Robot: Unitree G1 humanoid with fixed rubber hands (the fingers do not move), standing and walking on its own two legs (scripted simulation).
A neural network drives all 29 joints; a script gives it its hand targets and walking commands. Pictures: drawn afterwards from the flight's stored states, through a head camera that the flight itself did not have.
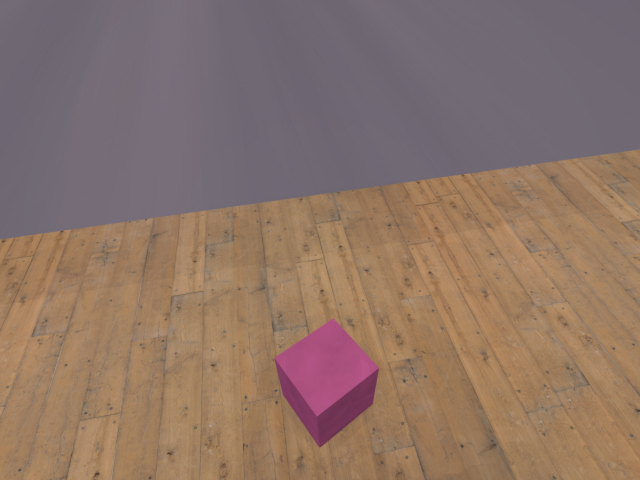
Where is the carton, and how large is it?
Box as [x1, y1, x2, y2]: [274, 318, 378, 446]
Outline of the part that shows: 333,318 274,358 283,395 319,446 322,445 372,403 378,367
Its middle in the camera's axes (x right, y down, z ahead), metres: +0.01 +0.42 +1.16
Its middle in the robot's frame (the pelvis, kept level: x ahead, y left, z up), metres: +0.55 +0.03 -0.65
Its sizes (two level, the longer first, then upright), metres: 0.210 0.200 0.250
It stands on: the floor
